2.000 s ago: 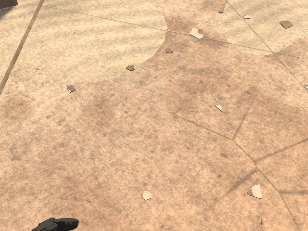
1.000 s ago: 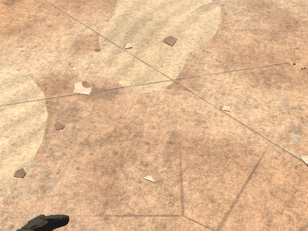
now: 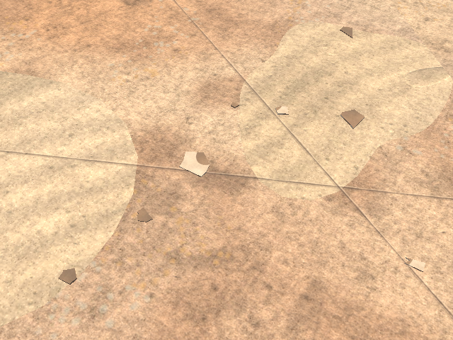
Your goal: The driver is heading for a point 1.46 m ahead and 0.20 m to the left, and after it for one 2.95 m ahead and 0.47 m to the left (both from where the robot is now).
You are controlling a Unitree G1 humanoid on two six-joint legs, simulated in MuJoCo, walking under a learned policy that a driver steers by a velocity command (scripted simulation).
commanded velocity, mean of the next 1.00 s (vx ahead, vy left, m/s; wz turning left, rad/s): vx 0.18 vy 0.00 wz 0.37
